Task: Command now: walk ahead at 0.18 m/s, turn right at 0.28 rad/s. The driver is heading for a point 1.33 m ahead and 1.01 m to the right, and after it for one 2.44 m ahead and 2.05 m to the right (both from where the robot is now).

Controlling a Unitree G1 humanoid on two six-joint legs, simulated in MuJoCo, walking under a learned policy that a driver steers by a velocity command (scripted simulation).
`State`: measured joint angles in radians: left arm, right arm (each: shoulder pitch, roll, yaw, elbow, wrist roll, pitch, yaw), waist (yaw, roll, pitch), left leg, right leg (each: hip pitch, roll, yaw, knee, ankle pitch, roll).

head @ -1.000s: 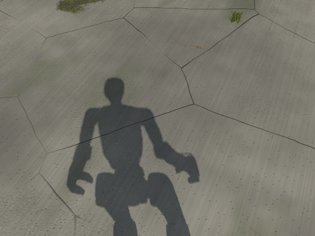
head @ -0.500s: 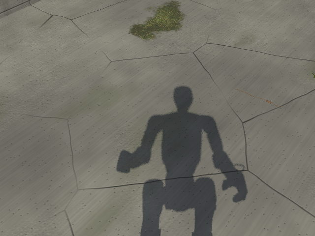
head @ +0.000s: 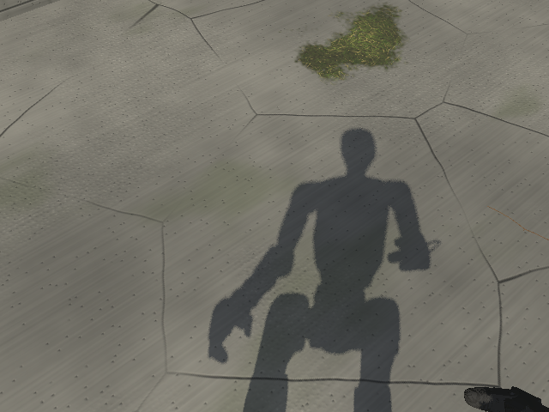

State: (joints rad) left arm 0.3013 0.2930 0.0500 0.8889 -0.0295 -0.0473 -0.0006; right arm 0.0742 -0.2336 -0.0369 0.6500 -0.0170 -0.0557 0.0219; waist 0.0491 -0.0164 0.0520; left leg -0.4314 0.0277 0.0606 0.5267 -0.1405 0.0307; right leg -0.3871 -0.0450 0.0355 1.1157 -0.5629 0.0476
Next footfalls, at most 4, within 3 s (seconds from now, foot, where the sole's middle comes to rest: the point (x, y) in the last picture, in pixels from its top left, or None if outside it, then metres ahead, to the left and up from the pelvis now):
0.34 right None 0.10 -0.15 -0.77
0.84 left None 0.18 0.06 -0.77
1.26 right None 0.01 -0.15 -0.77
1.64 left None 0.17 0.02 -0.77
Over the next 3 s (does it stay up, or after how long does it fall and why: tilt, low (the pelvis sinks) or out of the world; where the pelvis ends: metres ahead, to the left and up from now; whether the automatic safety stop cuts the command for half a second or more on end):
stays up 0.12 -0.14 0.01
